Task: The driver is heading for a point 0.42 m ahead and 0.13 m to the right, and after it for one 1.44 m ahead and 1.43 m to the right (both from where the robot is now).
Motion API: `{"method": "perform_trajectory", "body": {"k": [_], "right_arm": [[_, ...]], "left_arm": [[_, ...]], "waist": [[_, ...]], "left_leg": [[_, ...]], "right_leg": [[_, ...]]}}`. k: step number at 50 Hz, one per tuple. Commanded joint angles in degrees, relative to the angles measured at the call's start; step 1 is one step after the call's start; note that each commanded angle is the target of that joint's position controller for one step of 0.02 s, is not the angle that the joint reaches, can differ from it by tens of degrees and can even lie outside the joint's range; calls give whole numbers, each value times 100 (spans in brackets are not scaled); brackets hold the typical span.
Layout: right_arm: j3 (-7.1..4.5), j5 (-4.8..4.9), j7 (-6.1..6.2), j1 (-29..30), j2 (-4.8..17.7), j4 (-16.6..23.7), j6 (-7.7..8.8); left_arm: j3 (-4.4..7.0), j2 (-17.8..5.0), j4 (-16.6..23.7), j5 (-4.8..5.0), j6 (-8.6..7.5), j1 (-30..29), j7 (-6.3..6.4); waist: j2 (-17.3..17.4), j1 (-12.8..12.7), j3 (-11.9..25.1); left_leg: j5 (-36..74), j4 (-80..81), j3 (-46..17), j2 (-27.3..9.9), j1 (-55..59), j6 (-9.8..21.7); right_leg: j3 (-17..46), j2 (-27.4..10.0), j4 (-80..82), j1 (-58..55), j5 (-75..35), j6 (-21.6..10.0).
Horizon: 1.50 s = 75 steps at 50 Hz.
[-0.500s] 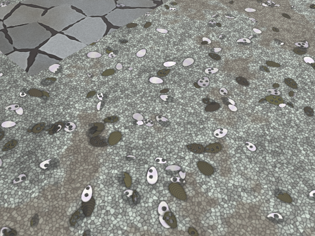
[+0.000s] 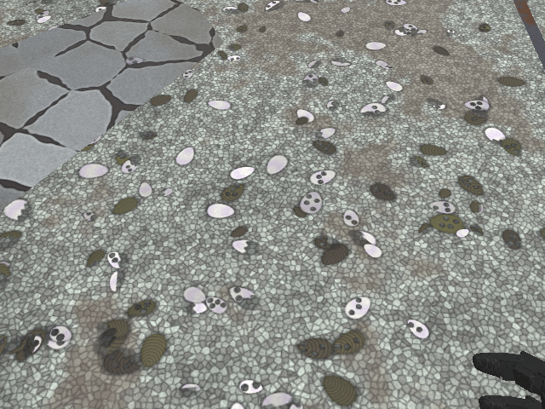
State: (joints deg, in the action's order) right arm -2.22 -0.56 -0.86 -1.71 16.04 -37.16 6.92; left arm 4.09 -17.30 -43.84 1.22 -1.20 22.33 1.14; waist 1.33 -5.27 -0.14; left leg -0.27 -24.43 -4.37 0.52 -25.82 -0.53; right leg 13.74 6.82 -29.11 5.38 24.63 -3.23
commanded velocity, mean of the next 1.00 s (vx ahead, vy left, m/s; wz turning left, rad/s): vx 0.22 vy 0.00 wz -0.58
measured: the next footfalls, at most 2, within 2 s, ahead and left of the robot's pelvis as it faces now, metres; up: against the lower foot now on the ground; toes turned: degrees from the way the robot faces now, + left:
right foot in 0.46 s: +0.16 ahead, -0.14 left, +0.00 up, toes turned -18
left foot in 0.88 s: +0.33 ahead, +0.04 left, +0.00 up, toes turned -34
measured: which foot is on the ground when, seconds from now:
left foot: down 0.00-0.46, up 0.48-0.86, down 0.88-1.00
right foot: down 0.00-0.00, up 0.02-0.44, down 0.46-0.88, up 0.90-1.00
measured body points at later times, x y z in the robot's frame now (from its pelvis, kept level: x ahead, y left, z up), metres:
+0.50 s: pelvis +0.11 -0.02 +0.00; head +0.15 -0.05 +0.45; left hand +0.37 +0.19 -0.06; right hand +0.16 -0.34 -0.11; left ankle +0.12 +0.13 -0.70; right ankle +0.12 -0.13 -0.73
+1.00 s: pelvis +0.24 -0.04 +0.01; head +0.26 -0.03 +0.46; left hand +0.50 +0.12 -0.09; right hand +0.18 -0.34 -0.08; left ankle +0.29 +0.06 -0.73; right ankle +0.15 -0.15 -0.66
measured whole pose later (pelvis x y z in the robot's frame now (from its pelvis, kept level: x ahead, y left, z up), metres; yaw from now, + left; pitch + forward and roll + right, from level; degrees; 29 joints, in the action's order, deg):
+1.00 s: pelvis +0.24 -0.04 +0.01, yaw -34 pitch +2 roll +0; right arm -3.6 -0.5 -0.7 -12.7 15.9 -44.7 4.4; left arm 4.1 -18.3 -35.3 0.7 0.3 16.3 1.1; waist -2.6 0.5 1.0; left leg -14.9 -26.5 0.1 0.7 -13.3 0.8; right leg 6.9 3.2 -58.3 27.6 25.3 0.1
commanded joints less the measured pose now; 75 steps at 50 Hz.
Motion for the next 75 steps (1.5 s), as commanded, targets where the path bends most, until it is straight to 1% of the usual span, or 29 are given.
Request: {"method": "perform_trajectory", "body": {"k": [1,2,3,5,9,21,22,23,24,25,27,30,39,42,43,44,45,46,47,49,54,59,62,63,64,65,66,70,75], "right_arm": [[-446,-181,107,-1413,1389,179,56],[-467,-22,57,-1715,1345,10,-84],[-354,4,75,-1422,867,184,-154],[-212,-30,109,-859,515,234,-279],[-287,-93,134,-473,710,26,-324],[-468,260,127,-353,1181,-337,-574],[-444,268,115,-545,1058,-431,-577],[-384,121,93,-852,834,-501,-575],[-243,-153,84,-813,551,-177,-569],[-305,-91,106,-360,768,-149,-569],[-360,102,94,-385,863,-193,-565],[-391,69,51,-170,906,-164,-509],[-292,164,-104,67,705,-154,-199],[-333,183,-98,-419,698,-282,-110],[-380,166,-68,-809,773,-391,-96],[-457,82,-10,-1528,1055,-524,-92],[-546,-104,5,-1843,1580,-598,-141],[-528,-81,-11,-1541,1438,-552,-138],[-411,-14,22,-1259,1019,-464,-154],[-289,9,61,-923,704,-393,-213],[-280,35,151,-878,833,-613,-315],[-319,185,128,-1177,1084,-859,-447],[-245,251,89,-1230,918,-966,-411],[-142,61,69,-1302,680,-888,-343],[36,-105,26,-1788,263,-866,-312],[17,-8,14,-1685,443,-925,-409],[-63,101,16,-1454,717,-875,-498],[-83,43,194,-1411,602,-1026,-760],[-12,-63,186,-1482,360,-1147,-784]], "left_arm": [[-6,-106,553,-171,-58,308,22],[-15,-406,647,-31,-84,775,5],[123,-872,533,43,-25,462,30],[210,-973,713,-10,161,-377,59],[124,-412,881,8,362,-384,57],[224,-559,1378,-55,470,-1174,-251],[288,-676,1329,-73,456,-1015,-222],[448,-1165,1305,-72,432,-678,-127],[548,-1824,1466,-170,407,-668,-39],[444,-1445,1454,-248,283,-464,-94],[362,-1114,1293,-49,119,-619,-105],[251,-944,1412,-45,136,-997,-34],[306,-1119,1278,-17,58,-676,-15],[233,-930,1279,-3,97,-811,-26],[172,-729,1293,-21,95,-857,-18],[44,-313,1342,-47,76,-912,-13],[-11,-144,1638,38,23,-874,-4],[100,-642,1630,31,-21,-883,23],[188,-868,1498,-8,-1,-910,26],[210,-774,1353,-83,48,-807,24],[-8,-143,1371,-122,42,-1094,-53],[-1,-244,1428,-90,47,-1560,-160],[130,-508,1282,-152,26,-1123,-115],[203,-881,1293,-238,34,-762,-43],[118,-889,1298,-351,79,-684,8],[-24,-340,1170,-279,90,-616,-50],[-73,-244,1118,-218,70,-874,-110],[16,-531,1032,-234,66,-1771,-122],[-93,-161,759,-196,104,-1913,-96]], "waist": [[800,636,1809],[1936,580,2339],[977,709,1727],[259,680,755],[741,392,335],[550,462,391],[372,424,444],[-532,398,670],[-2122,530,741],[-1369,78,1223],[-753,304,955],[-937,426,471],[-992,312,206],[-886,678,180],[-755,875,254],[-149,1134,517],[1130,983,435],[1053,860,-48],[762,794,-316],[648,627,-293],[602,607,153],[682,793,278],[391,447,473],[-139,352,1027],[-1240,544,1638],[-1335,399,1917],[-1080,422,1386],[-882,752,555],[-842,855,584]], "left_leg": [[2861,-497,-1812,-2079,4051,1151],[2053,-214,-3511,-2907,4658,1830],[1439,-10,-3000,-2569,4043,1624],[1897,130,-1411,-1946,2683,1287],[1920,741,-275,-1548,1445,1336],[572,141,732,-1837,1864,894],[302,-340,937,-1621,1681,633],[-501,-1511,1368,-1156,955,170],[-3578,-3290,1489,-240,-951,-415],[-3992,-4293,373,-99,-1221,-421],[-3047,-4193,89,-380,-1464,-204],[-2088,-3370,166,-328,-1156,-141],[-1592,-965,139,95,206,-94],[-1097,-195,192,98,1330,50],[-1103,-12,82,-98,2009,142],[-1800,285,-839,-1011,2977,428],[-3244,1070,-2877,-2190,3321,1116],[-3492,1237,-3460,-2471,2863,1450],[-2920,1136,-2831,-2179,2617,1367],[-1072,1020,-1738,-1705,2399,1137],[2506,763,-23,-1220,2006,1099],[2247,520,64,-1307,2075,1027],[1887,-308,163,-1034,1838,635],[770,-1096,405,-738,1269,295],[-2247,-2289,505,-308,307,-100],[-3853,-2837,79,-351,232,-301],[-4015,-3076,42,-446,-17,-369],[-2981,-2249,250,-446,628,-536],[-819,-386,481,-279,1913,-302]], "right_leg": [[-43,-62,-2938,2098,370,213],[-373,-85,-4216,3286,1649,399],[-259,-449,-4734,3556,1179,552],[-656,-750,-4620,3480,569,738],[-1090,-966,-3548,2781,28,820],[-1688,-850,-248,1412,-1327,213],[-1647,-722,242,887,-1839,51],[-776,-1258,589,-126,-3653,-271],[1429,-2714,586,-1018,-5184,-1450],[1665,-2891,691,-889,-5087,-1925],[959,-2230,894,-653,-2527,-1329],[980,-1834,1511,149,-53,-1077],[1221,-1566,1395,882,202,-1014],[1331,-1293,1009,1450,588,-760],[1176,-1067,584,1879,750,-566],[624,-660,-754,2688,1156,-238],[-331,-41,-2244,3890,1256,15],[-326,-502,-3002,4331,933,158],[-308,-631,-3278,4310,531,248],[-415,-694,-3383,4046,-35,426],[-1062,-745,-2133,2829,-988,680],[-1374,-632,-593,1797,-1616,475],[-1298,-596,758,386,-2905,20],[-507,-1422,410,-754,-5097,-281],[764,-2663,79,-1731,-6746,-1285],[1133,-2849,312,-1445,-6096,-1675],[855,-2563,496,-1021,-5183,-1487],[-35,-1861,923,634,-3820,-898],[-470,-1425,894,1269,-1523,-495]]}}
Keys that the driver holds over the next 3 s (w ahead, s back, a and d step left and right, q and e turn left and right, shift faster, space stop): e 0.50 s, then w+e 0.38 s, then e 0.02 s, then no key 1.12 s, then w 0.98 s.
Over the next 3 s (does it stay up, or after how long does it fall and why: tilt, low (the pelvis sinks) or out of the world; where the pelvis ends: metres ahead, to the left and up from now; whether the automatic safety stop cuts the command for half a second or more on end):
stays up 0.69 -0.36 0.02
